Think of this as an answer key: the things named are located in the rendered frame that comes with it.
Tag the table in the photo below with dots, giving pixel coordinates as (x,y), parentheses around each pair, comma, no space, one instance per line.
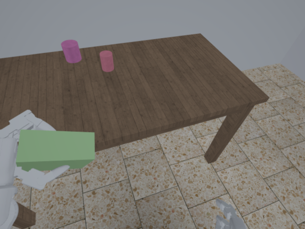
(157,86)

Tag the sponge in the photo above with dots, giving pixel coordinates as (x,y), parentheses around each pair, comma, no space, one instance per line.
(46,150)

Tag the robot right hand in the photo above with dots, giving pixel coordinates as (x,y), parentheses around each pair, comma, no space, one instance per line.
(230,213)

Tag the left robot forearm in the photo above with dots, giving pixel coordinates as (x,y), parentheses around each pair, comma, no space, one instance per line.
(8,206)

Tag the robot left hand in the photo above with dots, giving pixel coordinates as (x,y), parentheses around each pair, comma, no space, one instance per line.
(9,138)

